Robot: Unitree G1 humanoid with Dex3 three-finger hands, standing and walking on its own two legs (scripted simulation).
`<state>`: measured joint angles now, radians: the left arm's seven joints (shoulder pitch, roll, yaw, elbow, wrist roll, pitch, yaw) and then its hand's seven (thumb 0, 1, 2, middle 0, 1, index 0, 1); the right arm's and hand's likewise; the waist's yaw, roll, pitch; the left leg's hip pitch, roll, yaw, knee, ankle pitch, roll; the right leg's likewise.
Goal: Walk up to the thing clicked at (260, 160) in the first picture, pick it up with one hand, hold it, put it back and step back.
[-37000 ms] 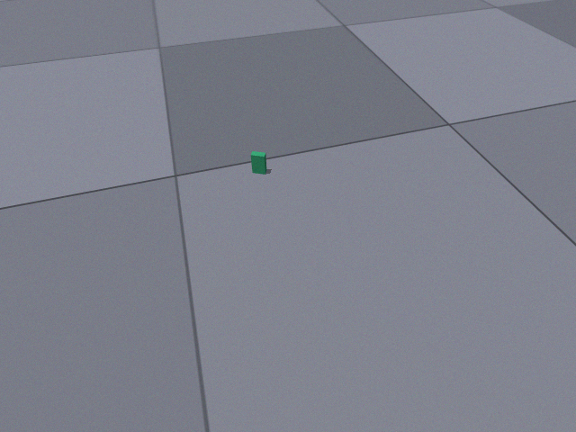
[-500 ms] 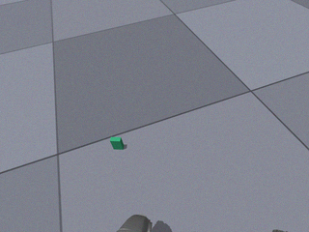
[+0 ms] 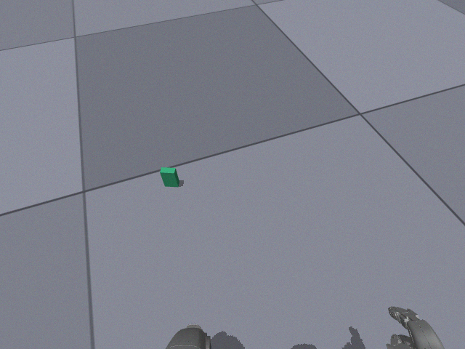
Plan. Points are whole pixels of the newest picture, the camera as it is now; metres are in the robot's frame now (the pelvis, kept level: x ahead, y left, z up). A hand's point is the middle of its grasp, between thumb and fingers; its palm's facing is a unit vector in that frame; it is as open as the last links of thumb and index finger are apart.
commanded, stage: step back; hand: left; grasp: from above
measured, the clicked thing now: (170, 177) +0.94 +0.36 -0.69
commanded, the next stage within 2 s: stand in 1.18 s
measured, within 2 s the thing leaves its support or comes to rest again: neither
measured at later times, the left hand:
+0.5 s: hand out of the picture -0.04 +0.28 -0.13, palm faces +0.07 -0.92 -0.39, open 7.4 cm
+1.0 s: hand out of the picture +0.03 +0.28 -0.14, palm faces +0.08 -0.93 -0.35, open 7.3 cm
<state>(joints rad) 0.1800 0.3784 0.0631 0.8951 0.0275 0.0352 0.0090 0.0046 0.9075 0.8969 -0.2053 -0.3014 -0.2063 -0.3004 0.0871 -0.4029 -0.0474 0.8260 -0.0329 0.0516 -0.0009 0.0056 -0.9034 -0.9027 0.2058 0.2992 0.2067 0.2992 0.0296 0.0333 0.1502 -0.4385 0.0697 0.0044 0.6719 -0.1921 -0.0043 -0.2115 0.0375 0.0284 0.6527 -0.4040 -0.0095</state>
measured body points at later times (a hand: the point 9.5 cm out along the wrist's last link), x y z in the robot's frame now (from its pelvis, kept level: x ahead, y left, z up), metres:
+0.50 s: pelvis -0.07 +0.00 +0.02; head -0.06 +0.00 +0.47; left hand -0.05 +0.33 -0.10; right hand +0.01 -0.30 -0.11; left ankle -0.07 +0.13 -0.71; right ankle -0.03 -0.12 -0.70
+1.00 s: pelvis -0.02 +0.01 +0.02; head -0.01 +0.02 +0.47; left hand +0.02 +0.33 -0.11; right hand +0.10 -0.27 -0.11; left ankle -0.01 +0.14 -0.71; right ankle -0.02 -0.12 -0.71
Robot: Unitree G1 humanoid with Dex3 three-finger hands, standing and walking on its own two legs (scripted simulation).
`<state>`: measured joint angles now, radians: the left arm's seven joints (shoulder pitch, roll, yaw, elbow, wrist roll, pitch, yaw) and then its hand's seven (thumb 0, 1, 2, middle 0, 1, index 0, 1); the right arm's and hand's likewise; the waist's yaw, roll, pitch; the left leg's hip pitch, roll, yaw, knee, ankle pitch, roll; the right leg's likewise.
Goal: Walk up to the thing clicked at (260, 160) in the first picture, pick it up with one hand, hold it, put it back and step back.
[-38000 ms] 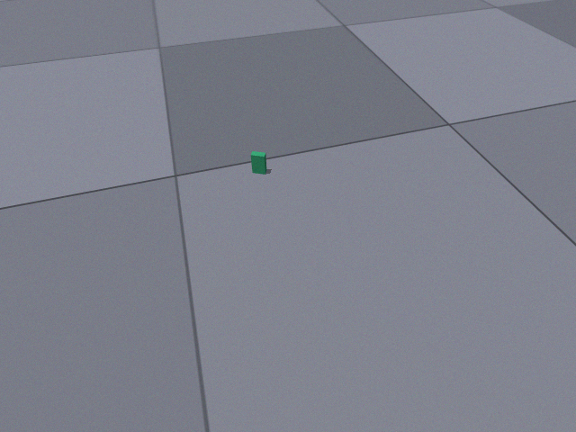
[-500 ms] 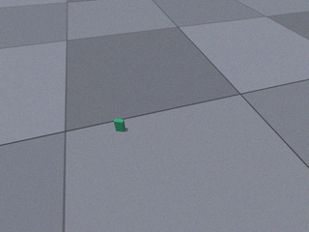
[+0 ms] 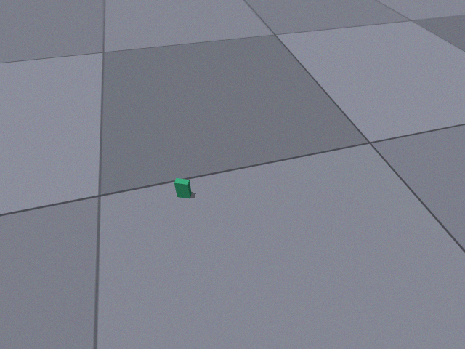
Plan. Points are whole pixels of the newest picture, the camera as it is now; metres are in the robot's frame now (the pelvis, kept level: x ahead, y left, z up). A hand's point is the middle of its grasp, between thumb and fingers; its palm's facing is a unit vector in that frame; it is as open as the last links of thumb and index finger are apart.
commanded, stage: step back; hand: left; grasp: from above
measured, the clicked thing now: (183, 188) +0.98 +0.27 -0.71
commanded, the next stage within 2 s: stand in 0.18 s
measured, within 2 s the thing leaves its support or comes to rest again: neither
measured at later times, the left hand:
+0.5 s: hand out of the picture +0.08 +0.25 -0.14, palm faces -0.03 -0.94 -0.33, open 7.3 cm
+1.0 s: hand out of the picture +0.04 +0.25 -0.14, palm faces -0.03 -0.94 -0.34, open 7.3 cm
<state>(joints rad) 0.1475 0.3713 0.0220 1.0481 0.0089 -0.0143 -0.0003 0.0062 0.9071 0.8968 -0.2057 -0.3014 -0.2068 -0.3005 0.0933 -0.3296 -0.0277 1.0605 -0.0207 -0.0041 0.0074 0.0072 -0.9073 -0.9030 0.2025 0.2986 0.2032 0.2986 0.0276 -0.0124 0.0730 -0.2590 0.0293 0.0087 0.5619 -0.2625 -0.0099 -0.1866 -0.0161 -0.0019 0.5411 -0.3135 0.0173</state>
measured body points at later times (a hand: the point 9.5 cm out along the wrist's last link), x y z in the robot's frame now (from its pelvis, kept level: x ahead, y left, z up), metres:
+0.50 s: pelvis +0.00 +0.00 +0.01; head +0.00 +0.01 +0.46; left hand +0.08 +0.30 -0.12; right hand +0.09 -0.29 -0.11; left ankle +0.03 +0.13 -0.73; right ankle -0.01 -0.13 -0.73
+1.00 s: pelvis -0.01 +0.00 +0.01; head +0.00 +0.00 +0.46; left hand +0.05 +0.30 -0.12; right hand +0.06 -0.30 -0.12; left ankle +0.03 +0.13 -0.73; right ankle -0.01 -0.13 -0.73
